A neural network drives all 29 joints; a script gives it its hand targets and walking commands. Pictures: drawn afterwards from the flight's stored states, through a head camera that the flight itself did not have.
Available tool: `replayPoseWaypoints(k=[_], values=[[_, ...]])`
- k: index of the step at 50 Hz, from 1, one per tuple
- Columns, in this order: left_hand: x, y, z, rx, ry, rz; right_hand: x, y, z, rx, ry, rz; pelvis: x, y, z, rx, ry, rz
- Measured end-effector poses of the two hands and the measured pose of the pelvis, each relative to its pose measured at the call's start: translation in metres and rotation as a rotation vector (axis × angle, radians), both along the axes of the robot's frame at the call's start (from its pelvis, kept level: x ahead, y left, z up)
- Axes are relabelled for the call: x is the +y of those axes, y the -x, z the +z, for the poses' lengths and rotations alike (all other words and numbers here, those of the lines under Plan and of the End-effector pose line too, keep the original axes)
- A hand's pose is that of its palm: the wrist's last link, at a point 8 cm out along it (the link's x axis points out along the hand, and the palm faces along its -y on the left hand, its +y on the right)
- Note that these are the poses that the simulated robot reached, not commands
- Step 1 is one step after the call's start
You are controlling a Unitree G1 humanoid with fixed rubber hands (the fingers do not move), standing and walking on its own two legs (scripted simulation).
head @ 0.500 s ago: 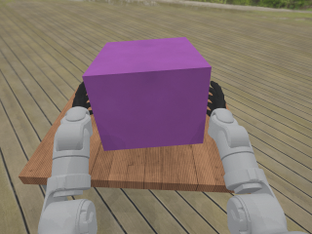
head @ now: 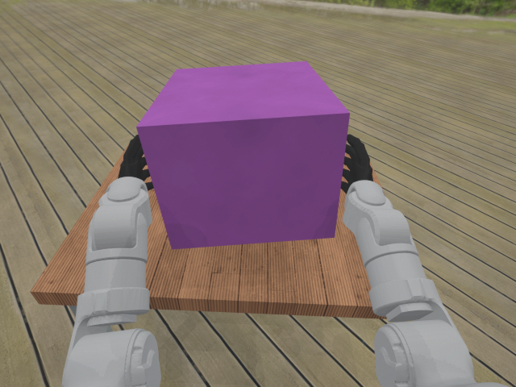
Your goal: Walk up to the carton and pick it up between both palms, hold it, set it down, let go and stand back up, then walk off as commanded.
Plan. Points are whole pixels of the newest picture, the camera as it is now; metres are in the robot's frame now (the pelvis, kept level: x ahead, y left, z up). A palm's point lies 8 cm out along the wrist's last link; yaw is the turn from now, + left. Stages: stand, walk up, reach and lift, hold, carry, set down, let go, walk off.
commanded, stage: hold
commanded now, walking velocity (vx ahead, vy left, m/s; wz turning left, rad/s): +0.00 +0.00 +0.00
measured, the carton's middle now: (247, 144) +0.47 +0.01 +0.19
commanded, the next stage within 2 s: none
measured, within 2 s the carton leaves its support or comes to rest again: neither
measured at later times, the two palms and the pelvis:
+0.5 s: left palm (135, 181) +0.37 +0.18 +0.19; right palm (357, 182) +0.37 -0.16 +0.19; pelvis +0.00 +0.00 +0.00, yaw +0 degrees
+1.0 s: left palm (134, 185) +0.36 +0.18 +0.19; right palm (358, 186) +0.36 -0.16 +0.19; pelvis +0.00 +0.00 +0.00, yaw +0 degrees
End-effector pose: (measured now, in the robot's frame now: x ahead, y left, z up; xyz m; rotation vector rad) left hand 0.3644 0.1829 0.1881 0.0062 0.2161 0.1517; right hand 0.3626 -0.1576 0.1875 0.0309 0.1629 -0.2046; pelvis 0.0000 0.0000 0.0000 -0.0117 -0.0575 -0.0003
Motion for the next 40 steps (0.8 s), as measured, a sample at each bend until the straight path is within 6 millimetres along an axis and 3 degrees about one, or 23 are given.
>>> replayPoseWaypoints(k=[16, 40], values=[[0.000, -0.008, -0.003, 0.013, -0.004, 0.004, 0.000, -0.008, -0.004, 0.015, -0.001, 0.000, 0.000, -0.006, 0.000, 0.009, 0.000, 0.000], [0.000, 0.007, 0.003, -0.002, -0.003, 0.002, 0.000, 0.007, 0.004, 0.002, -0.005, -0.001, 0.000, 0.005, 0.000, -0.007, 0.000, 0.000]])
